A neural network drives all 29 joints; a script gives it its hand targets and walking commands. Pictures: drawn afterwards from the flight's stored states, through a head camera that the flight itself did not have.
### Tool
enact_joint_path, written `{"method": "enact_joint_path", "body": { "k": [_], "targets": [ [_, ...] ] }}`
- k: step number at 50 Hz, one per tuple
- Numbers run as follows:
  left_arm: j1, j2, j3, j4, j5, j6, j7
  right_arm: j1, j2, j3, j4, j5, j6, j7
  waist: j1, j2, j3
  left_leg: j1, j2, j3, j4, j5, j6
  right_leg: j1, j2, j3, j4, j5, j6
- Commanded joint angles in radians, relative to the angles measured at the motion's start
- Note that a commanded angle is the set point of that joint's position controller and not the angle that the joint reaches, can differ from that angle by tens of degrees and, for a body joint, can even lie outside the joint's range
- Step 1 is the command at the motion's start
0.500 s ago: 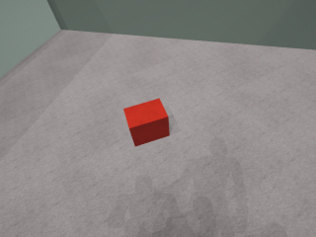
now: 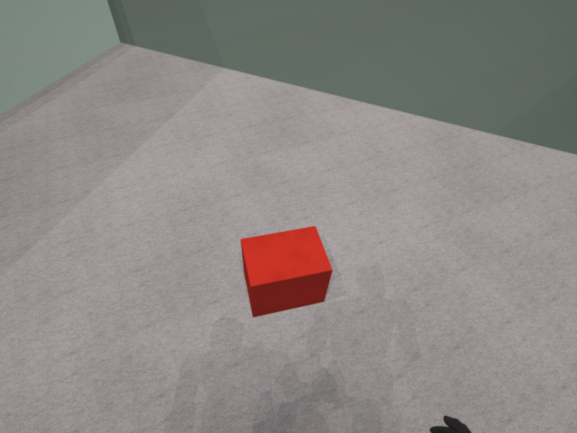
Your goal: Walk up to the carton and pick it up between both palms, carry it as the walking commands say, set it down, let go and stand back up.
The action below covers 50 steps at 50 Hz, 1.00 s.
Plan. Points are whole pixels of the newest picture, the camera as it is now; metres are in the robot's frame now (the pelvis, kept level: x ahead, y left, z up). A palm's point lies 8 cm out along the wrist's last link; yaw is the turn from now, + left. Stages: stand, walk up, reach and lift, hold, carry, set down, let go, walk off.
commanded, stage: walk up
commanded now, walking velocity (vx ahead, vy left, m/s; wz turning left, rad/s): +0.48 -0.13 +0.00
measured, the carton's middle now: (284, 271) +0.76 +0.03 -0.65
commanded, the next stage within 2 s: none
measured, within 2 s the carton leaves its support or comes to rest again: neither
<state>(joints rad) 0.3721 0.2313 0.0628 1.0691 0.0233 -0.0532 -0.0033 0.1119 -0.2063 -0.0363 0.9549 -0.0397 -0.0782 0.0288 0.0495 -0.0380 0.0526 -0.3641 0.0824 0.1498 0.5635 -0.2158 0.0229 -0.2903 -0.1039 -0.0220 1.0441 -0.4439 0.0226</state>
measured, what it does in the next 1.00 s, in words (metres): walks ahead: right foot, then left foot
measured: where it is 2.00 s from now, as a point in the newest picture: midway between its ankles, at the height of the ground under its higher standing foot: (290, 423)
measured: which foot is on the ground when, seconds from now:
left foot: down 0.00-0.42, up 0.44-0.86, down 0.88-1.00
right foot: up 0.00-0.40, down 0.42-1.00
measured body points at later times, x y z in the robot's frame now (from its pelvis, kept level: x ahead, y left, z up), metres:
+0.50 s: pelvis +0.19 -0.05 +0.00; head +0.22 -0.08 +0.44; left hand +0.31 +0.19 -0.13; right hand +0.12 -0.28 -0.16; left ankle +0.07 +0.10 -0.68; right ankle +0.27 -0.15 -0.73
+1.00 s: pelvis +0.26 +0.00 +0.01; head +0.27 +0.03 +0.46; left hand +0.25 +0.23 -0.16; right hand +0.35 -0.23 -0.13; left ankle +0.30 +0.11 -0.73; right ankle +0.27 -0.14 -0.73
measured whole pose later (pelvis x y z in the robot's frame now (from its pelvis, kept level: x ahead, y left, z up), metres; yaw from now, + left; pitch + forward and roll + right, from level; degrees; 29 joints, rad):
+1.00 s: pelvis +0.26 +0.00 +0.01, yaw +2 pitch -1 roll +0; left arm 0.29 0.19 0.03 1.08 0.01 0.02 0.03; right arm 0.15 -0.17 -0.02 1.06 0.00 -0.01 -0.02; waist 0.03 -0.05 0.03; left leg -0.23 0.02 0.07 0.41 -0.16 0.02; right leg -0.21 -0.08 -0.07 0.49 -0.31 0.03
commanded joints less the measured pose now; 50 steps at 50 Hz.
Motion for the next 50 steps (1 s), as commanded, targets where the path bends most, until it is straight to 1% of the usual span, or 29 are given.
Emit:
{"method": "enact_joint_path", "body": {
  "k": [1,3,5,7,15,16,17,18,20,21,22,23,24,25,27,28,35,37,38,39,40,41,43,44,45,46,47,48,50],
  "targets": [
    [0.037,0.019,-0.001,-0.04,-0.002,0.001,-0.01,0.172,-0.127,-0.031,0.022,0.016,-0.013,-0.014,-0.038,0.146,-0.043,0.269,0.272,-0.36,-0.316,0.219,0.044,-0.291,-0.057,0.066,0.134,0.141,-0.013],
    [0.028,0.017,0.001,-0.043,0.004,0.028,-0.02,0.191,-0.096,-0.023,0.034,0.023,-0.023,-0.017,-0.031,0.212,-0.051,0.246,0.224,-0.236,-0.31,0.389,0.024,-0.249,-0.04,0.027,0.09,0.199,0.004],
    [-0.02,0.015,0.001,-0.049,0.005,0.047,-0.025,0.246,-0.097,-0.025,0.053,0.027,-0.031,-0.02,-0.037,0.209,-0.049,0.256,0.223,-0.186,-0.299,0.544,0.034,-0.254,-0.027,-0.002,0.055,0.226,0.016],
    [-0.092,0.01,-0.002,-0.064,0.006,0.059,-0.031,0.287,-0.102,-0.027,0.065,0.026,-0.031,-0.026,-0.052,0.207,-0.027,0.27,0.232,-0.164,-0.3,0.602,0.05,-0.289,-0.021,-0.025,0.015,0.266,0.024],
    [-0.342,-0.006,-0.016,-0.139,-0.007,0.064,-0.048,0.381,-0.125,-0.046,0.079,0.004,-0.005,-0.047,-0.122,0.243,0.055,0.287,0.232,-0.101,-0.319,0.49,0.062,-0.234,0.014,-0.098,-0.372,0.359,0.02],
    [-0.343,-0.003,-0.015,-0.144,-0.008,0.056,-0.044,0.371,-0.124,-0.046,0.08,-0.001,-0.005,-0.048,-0.114,0.274,0.05,0.266,0.219,-0.075,-0.317,0.448,0.057,-0.178,0.021,-0.107,-0.416,0.346,0.011],
    [-0.332,-0.008,-0.019,-0.153,-0.004,0.04,-0.04,0.379,-0.092,-0.037,0.113,0.0,0.009,-0.052,-0.097,0.337,0.033,0.255,0.158,-0.03,-0.31,0.361,0.06,-0.109,0.037,-0.122,-0.455,0.299,0.0],
    [-0.307,0.004,-0.012,-0.145,-0.001,0.031,-0.032,0.395,-0.088,-0.034,0.122,-0.002,0.017,-0.055,-0.086,0.287,0.028,0.245,0.155,-0.039,-0.265,0.324,0.057,-0.049,0.048,-0.134,-0.502,0.295,0.0],
    [-0.163,0.063,0.013,-0.092,0.009,0.007,-0.012,0.414,-0.072,-0.02,0.131,0.006,0.024,-0.052,-0.026,0.105,-0.059,0.182,0.099,-0.024,-0.051,0.21,0.033,0.18,0.037,-0.143,-0.615,0.346,-0.021],
    [-0.052,0.141,0.035,-0.068,0.028,-0.006,-0.006,0.431,-0.042,-0.013,0.119,0.009,0.018,-0.053,0.01,-0.042,-0.14,0.048,0.065,-0.023,0.141,-0.01,0.004,0.336,-0.109,0.013,-0.609,0.451,-0.045],
    [0.027,0.25,0.05,-0.065,0.031,-0.004,0.002,0.487,0.02,-0.001,0.098,0.021,0.02,-0.054,0.032,-0.297,-0.261,-0.123,-0.012,-0.04,0.386,-0.372,-0.038,0.466,-0.393,0.376,-0.725,0.478,-0.165],
    [0.073,0.249,0.046,-0.042,0.013,0.004,0.004,0.44,-0.053,-0.017,0.102,0.005,0.04,-0.056,0.023,-0.182,-0.283,-0.147,0.017,-0.134,0.537,-0.436,-0.041,0.423,-0.446,0.482,-0.781,0.359,-0.189],
    [0.025,0.231,0.042,-0.049,0.009,0.009,0.011,0.398,-0.09,-0.035,0.105,0.004,0.055,-0.048,-0.001,-0.071,-0.205,-0.175,0.026,-0.178,0.589,-0.371,-0.045,0.343,-0.421,0.474,-0.801,0.302,-0.163],
    [-0.055,0.185,0.03,-0.06,0.008,0.009,0.019,0.379,-0.069,-0.04,0.115,0.007,0.062,-0.039,-0.026,-0.035,-0.104,-0.185,0.039,-0.194,0.601,-0.285,-0.054,0.247,-0.37,0.385,-0.804,0.328,-0.144],
    [-0.142,0.1,0.013,-0.071,0.006,0.003,0.018,0.38,-0.017,-0.036,0.127,0.004,0.08,-0.026,-0.063,-0.1,-0.028,-0.129,0.053,-0.168,0.547,-0.159,-0.06,0.088,-0.269,0.179,-0.813,0.342,-0.107],
    [-0.135,0.088,0.006,-0.068,0.01,-0.001,0.014,0.378,-0.016,-0.035,0.13,0.004,0.089,-0.019,-0.066,-0.134,-0.024,-0.103,0.04,-0.146,0.537,-0.116,-0.059,0.052,-0.242,0.13,-0.819,0.353,-0.097],
    [-0.038,0.118,0.002,-0.054,0.011,-0.005,0.02,0.198,-0.033,-0.027,0.081,0.008,0.111,0.002,-0.029,-0.162,-0.001,-0.138,0.022,-0.106,0.373,0.012,-0.082,0.038,-0.221,0.07,-0.889,0.21,-0.107],
    [-0.085,0.092,-0.01,-0.058,0.007,-0.006,0.014,0.161,-0.023,-0.008,0.079,0.014,0.1,0.001,-0.051,-0.21,-0.006,-0.02,-0.01,-0.088,0.2,0.025,-0.076,-0.013,-0.152,-0.013,-0.89,0.209,-0.108],
    [-0.079,0.073,-0.016,-0.047,0.003,-0.003,0.017,0.124,-0.024,0.003,0.076,0.02,0.098,-0.01,-0.041,-0.185,-0.013,0.036,-0.042,-0.082,0.12,0.004,-0.071,0.023,-0.112,-0.046,-0.846,0.373,-0.127],
    [-0.062,0.087,-0.01,-0.031,-0.008,0.006,0.023,0.101,-0.036,0.004,0.066,0.035,0.096,-0.025,-0.037,-0.195,-0.024,0.042,-0.062,-0.062,0.094,-0.036,-0.072,0.081,-0.116,-0.054,-0.793,0.631,-0.146],
    [-0.044,0.099,-0.004,-0.025,-0.01,0.01,0.024,0.118,-0.036,0.006,0.07,0.039,0.094,-0.038,-0.04,-0.181,-0.059,0.062,-0.062,-0.056,0.062,-0.048,-0.067,0.117,-0.138,-0.046,-0.755,0.749,-0.155],
    [-0.04,0.107,0.001,-0.021,-0.011,0.016,0.024,0.132,-0.036,0.009,0.078,0.038,0.09,-0.046,-0.047,-0.156,-0.078,0.098,-0.063,-0.051,-0.004,-0.027,-0.06,0.13,-0.15,-0.038,-0.722,0.743,-0.151],
    [-0.029,0.103,0.006,-0.009,-0.008,0.038,0.026,0.159,-0.044,0.005,0.093,0.035,0.079,-0.055,-0.053,-0.095,-0.074,0.203,-0.041,-0.068,-0.192,0.114,-0.058,0.097,-0.147,-0.016,-0.681,0.528,-0.095],
    [0.001,0.068,0.0,-0.001,-0.004,0.045,0.028,0.177,-0.084,-0.005,0.1,0.027,0.069,-0.06,-0.055,-0.023,-0.069,0.266,0.035,-0.126,-0.246,0.191,-0.054,0.047,-0.118,-0.013,-0.653,0.363,-0.048],
    [0.037,0.013,-0.013,0.001,0.005,0.053,0.029,0.187,-0.149,-0.016,0.104,0.013,0.059,-0.062,-0.035,0.137,-0.06,0.275,0.186,-0.291,-0.283,0.29,-0.036,-0.013,-0.04,-0.056,-0.545,0.147,-0.004],
    [0.065,-0.018,-0.025,0.002,-0.015,0.07,0.039,0.138,-0.173,-0.021,0.085,0.032,0.06,-0.054,-0.034,0.284,-0.039,0.172,0.247,-0.357,-0.333,0.23,0.053,0.004,0.022,-0.062,-0.54,0.038,0.009],
    [0.052,-0.004,-0.029,0.013,-0.017,0.082,0.039,0.096,-0.143,-0.014,0.086,0.033,0.065,-0.052,-0.034,0.27,-0.001,0.125,0.21,-0.364,-0.383,0.065,0.075,0.021,0.022,-0.037,-0.507,0.034,0.005],
    [0.034,-0.001,-0.028,0.008,-0.015,0.084,0.035,0.061,-0.119,-0.006,0.083,0.035,0.066,-0.052,-0.026,0.248,0.027,0.112,0.168,-0.335,-0.4,-0.026,0.07,0.023,0.024,-0.026,-0.51,0.08,0.003],
    [0.022,0.006,-0.025,0.013,-0.015,0.074,0.029,0.04,-0.099,0.001,0.084,0.044,0.068,-0.054,-0.017,0.237,0.017,0.149,0.118,-0.292,-0.387,-0.062,0.051,0.036,0.032,-0.027,-0.585,0.179,-0.001]
  ]
}}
